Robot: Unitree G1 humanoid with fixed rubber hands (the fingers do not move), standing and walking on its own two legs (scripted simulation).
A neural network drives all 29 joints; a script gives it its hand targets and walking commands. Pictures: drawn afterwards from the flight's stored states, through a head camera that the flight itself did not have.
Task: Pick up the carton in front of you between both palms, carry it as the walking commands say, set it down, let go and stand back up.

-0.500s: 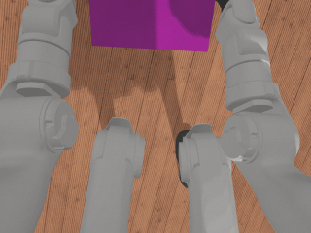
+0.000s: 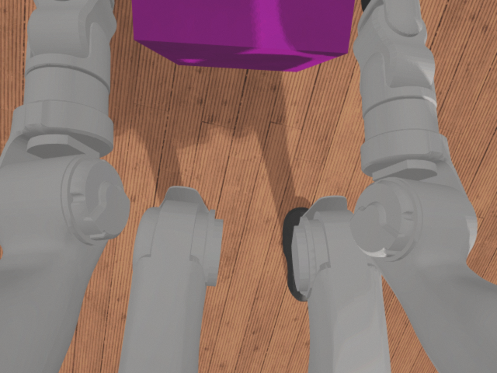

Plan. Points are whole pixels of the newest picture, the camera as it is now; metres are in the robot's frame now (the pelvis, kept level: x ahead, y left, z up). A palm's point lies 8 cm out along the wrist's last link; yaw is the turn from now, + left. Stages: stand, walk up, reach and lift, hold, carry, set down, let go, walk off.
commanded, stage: set down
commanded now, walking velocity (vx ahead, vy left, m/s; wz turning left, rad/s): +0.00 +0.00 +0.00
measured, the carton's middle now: out of the picture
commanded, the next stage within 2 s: let go in 1.50 s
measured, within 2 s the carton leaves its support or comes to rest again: neither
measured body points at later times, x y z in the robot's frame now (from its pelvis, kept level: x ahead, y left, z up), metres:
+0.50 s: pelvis -0.03 +0.00 -0.01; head +0.35 +0.03 +0.21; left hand +0.53 +0.27 -0.18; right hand +0.55 -0.15 -0.19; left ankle +0.07 +0.11 -0.34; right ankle +0.08 -0.12 -0.34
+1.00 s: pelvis -0.03 +0.00 +0.09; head +0.32 +0.03 +0.38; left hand +0.54 +0.26 -0.02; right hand +0.56 -0.13 -0.02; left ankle +0.07 +0.11 -0.34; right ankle +0.08 -0.12 -0.34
